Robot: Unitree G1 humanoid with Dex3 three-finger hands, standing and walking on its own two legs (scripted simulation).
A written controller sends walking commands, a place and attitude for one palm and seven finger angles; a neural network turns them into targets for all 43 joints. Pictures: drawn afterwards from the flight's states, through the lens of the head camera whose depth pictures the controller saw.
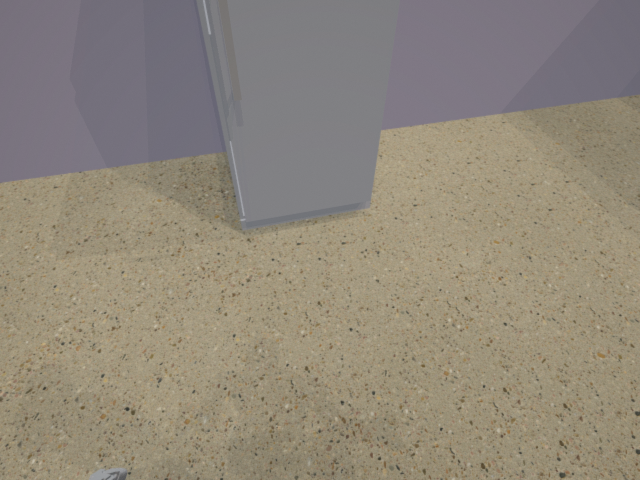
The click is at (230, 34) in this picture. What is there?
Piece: fridge door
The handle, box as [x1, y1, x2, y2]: [218, 0, 241, 100]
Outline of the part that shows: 218,0 234,100 237,100 241,98 226,0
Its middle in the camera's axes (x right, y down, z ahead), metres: -0.26 -0.57 +1.04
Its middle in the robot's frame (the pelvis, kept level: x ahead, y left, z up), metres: +1.16 +0.31 +0.09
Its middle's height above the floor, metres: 0.86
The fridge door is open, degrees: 0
